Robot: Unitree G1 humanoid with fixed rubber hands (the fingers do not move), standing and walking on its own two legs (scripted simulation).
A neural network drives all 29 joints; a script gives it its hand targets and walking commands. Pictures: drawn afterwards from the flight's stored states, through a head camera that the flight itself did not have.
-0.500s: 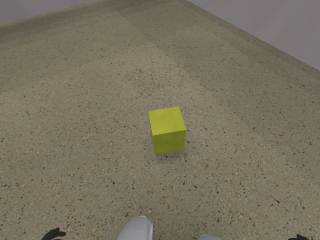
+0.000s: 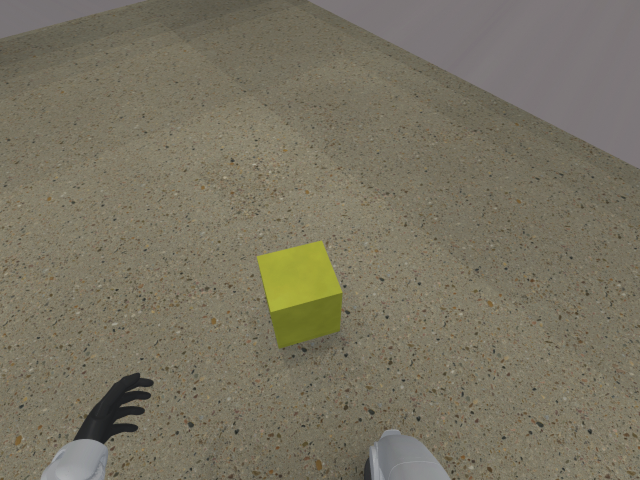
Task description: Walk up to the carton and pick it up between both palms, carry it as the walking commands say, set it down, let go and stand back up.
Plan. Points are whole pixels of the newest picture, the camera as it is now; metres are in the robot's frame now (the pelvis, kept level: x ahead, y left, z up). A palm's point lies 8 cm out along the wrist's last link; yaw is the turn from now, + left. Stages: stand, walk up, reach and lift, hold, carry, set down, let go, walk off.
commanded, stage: walk up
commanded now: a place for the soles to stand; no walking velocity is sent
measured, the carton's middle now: (300, 295) +0.71 +0.07 -0.62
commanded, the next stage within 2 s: none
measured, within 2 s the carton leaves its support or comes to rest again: neither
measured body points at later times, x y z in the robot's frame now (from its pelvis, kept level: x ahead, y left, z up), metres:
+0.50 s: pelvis +0.12 -0.01 +0.00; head +0.14 +0.01 +0.45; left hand +0.24 +0.31 -0.09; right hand +0.18 -0.34 -0.07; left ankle +0.15 +0.13 -0.71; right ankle +0.14 -0.12 -0.68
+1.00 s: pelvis +0.16 -0.07 +0.00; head +0.19 -0.07 +0.45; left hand +0.28 +0.26 -0.07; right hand +0.24 -0.40 -0.08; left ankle +0.18 +0.11 -0.68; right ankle +0.26 -0.15 -0.71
